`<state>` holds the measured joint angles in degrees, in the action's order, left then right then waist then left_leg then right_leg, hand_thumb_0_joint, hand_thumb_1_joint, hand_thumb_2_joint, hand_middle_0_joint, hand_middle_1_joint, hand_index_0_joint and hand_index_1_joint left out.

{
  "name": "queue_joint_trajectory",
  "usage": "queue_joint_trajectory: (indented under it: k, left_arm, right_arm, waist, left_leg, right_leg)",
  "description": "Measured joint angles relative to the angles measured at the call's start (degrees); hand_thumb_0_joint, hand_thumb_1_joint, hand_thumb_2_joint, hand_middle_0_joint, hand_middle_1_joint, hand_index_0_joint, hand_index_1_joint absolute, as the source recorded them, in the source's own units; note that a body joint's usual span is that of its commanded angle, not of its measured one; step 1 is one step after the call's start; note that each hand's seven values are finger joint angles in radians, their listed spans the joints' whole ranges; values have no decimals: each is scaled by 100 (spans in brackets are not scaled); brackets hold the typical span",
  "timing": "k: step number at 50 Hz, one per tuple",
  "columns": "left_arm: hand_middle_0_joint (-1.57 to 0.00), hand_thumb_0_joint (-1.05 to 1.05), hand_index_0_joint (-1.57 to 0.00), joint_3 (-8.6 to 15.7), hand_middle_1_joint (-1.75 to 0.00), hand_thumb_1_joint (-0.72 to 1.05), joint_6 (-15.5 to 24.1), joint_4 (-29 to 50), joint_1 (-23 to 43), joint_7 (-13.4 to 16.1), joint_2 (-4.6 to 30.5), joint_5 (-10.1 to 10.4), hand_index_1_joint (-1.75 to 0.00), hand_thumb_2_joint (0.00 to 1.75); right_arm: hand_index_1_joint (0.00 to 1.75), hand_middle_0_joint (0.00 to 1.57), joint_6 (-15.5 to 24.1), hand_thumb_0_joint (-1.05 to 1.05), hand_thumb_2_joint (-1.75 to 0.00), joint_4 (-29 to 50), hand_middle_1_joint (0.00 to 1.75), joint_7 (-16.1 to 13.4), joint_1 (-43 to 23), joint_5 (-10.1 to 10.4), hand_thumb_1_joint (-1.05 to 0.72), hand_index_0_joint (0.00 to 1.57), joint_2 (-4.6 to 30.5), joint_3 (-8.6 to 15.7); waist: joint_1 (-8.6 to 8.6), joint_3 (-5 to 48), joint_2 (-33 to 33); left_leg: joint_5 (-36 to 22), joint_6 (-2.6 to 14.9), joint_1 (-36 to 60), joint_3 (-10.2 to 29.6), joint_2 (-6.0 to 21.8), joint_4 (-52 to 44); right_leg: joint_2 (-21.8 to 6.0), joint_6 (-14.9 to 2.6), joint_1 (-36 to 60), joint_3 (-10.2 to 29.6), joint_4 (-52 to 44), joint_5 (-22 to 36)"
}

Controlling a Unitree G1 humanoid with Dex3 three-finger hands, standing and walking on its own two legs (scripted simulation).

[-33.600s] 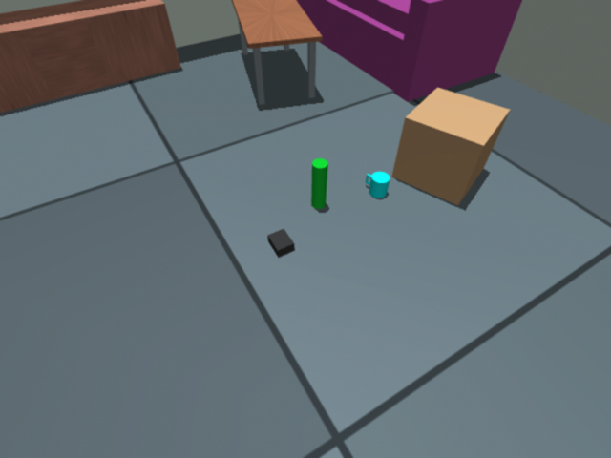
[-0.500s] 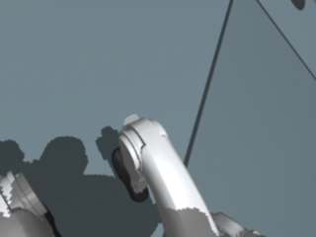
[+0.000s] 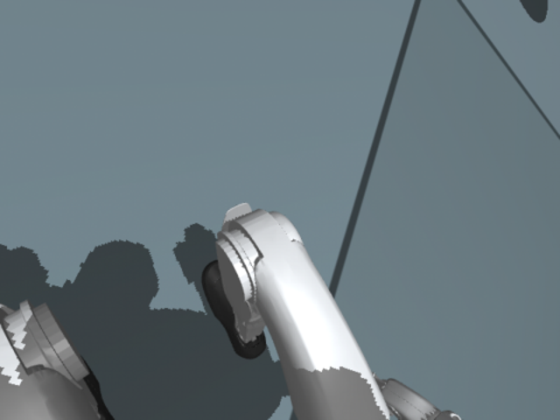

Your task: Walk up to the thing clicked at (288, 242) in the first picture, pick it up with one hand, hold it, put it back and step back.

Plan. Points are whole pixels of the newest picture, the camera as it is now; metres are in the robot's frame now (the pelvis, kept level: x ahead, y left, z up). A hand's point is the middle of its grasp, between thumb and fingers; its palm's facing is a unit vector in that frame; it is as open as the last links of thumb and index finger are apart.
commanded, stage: settle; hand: left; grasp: from above
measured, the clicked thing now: out of the picture +0.43 +0.33 -0.30
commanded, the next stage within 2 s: lift in 0.64 s
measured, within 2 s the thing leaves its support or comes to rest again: leaves its support in 0.08 s
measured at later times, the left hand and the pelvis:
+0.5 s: hand out of the picture +0.43 +0.35 -0.20, palm faces -0.24 -0.35 -0.90, open 12.5 cm; pelvis +0.01 -0.01 +0.01, yaw +3 degrees
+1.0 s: hand out of the picture +0.42 +0.35 -0.13, palm faces -0.21 -0.37 -0.90, open 12.5 cm; pelvis +0.01 -0.01 +0.02, yaw +7 degrees
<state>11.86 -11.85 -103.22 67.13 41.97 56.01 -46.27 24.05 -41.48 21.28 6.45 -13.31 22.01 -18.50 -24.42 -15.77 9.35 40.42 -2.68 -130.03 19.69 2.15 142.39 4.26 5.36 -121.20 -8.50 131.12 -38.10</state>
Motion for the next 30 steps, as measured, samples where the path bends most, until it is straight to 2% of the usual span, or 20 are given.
queue_joint_trajectory:
  k: [6, 10, 19, 27, 30]
  left_arm:
    - [-52, 0, -55, 164, -67, -32, -90, 364, -61, -14, -178, -31, -65, 52]
    - [-52, 0, -55, 263, -67, -32, -270, 667, -136, -101, -357, 30, -65, 52]
    - [-51, 0, -54, 68, -68, -32, -555, 1100, -402, -511, -917, 39, -65, 53]
    - [-49, -1, -52, -8, -70, -33, -532, 994, -432, -854, -1221, -67, -68, 59]
    - [-49, -1, -52, 21, -71, -33, -484, 989, -405, -874, -1292, -137, -68, 60]
  right_arm:
    - [29, 20, -70, 0, -90, -67, 30, 47, 129, 45, -92, 19, -89, 104]
    - [29, 20, -151, 0, -90, -102, 30, 89, 266, 91, -92, 19, -154, 251]
    - [29, 20, -312, 0, -90, -319, 30, 80, 443, 284, -91, 20, -173, 709]
    - [29, 20, -346, 0, -90, -547, 30, -85, 400, 371, -91, 19, -145, 988]
    - [29, 20, -365, 0, -90, -562, 30, -169, 403, 369, -91, 19, -143, 1033]
  waist:
    - [110, 105, -61]
    - [189, 315, -179]
    - [436, 938, -596]
    - [572, 1213, -804]
    - [619, 1240, -824]
  left_leg:
    - [-9, -1, -35, -48, 8, -54]
    - [-5, -9, -90, -103, 15, -119]
    - [1, 1, -180, -303, 40, -268]
    - [-99, 14, -205, -515, 50, -370]
    - [-129, 7, -194, -580, 61, -408]
  right_leg:
    - [-18, -23, -50, 28, -22, -1]
    - [-43, -54, -128, 59, -43, -18]
    - [-99, -97, -299, 201, -47, -76]
    - [-132, -92, -424, 379, 12, -40]
    - [-134, -92, -458, 436, 29, -21]
